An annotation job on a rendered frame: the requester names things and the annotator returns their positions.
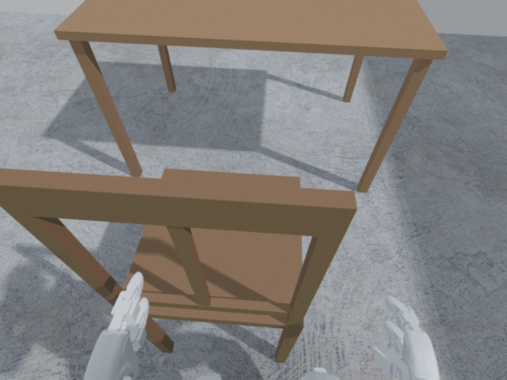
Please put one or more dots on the right robot hand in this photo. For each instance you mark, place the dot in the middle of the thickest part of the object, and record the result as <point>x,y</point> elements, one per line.
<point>413,357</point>

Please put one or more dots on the left robot hand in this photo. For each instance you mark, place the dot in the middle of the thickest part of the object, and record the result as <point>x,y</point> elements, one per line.
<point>114,354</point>

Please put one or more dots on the table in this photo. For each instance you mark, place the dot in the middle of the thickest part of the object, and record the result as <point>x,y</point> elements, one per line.
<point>385,28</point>

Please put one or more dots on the chair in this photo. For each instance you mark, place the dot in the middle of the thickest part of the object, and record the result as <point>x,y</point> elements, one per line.
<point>216,247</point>

